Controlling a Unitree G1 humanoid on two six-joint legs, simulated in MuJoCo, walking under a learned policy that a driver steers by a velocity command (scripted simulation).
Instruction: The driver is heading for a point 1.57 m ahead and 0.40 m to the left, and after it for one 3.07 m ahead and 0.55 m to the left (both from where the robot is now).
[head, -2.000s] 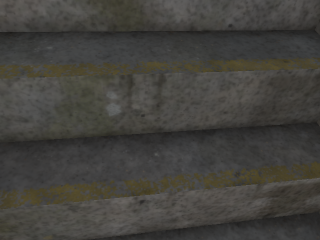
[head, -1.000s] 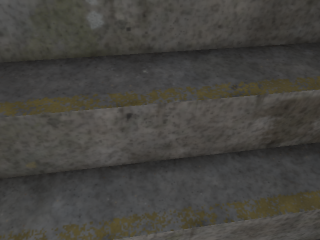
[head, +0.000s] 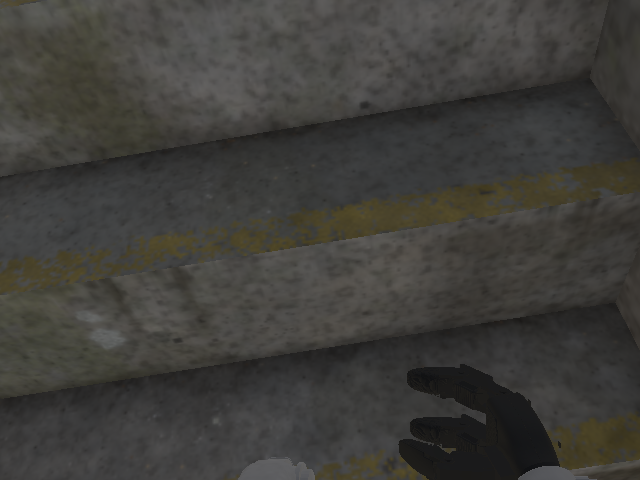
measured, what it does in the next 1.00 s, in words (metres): climbs: left foot 0.24 m higher, then right foot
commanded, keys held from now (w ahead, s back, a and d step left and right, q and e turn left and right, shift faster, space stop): w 0.16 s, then no key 0.36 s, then w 0.48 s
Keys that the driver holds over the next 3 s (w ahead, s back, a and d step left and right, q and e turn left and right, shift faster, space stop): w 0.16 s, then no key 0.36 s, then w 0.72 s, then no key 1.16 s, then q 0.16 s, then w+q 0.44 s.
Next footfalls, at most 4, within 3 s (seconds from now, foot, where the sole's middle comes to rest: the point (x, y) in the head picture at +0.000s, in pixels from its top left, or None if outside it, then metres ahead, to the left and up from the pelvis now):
0.02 left None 0.18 0.12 -0.56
0.42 right None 0.18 -0.17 -0.56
0.92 left None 0.19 0.15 -0.56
1.26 right None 0.29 -0.11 -0.33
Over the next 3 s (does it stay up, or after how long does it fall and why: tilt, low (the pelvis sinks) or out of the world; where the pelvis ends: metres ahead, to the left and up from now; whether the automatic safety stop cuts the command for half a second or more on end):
stays up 0.18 0.15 0.19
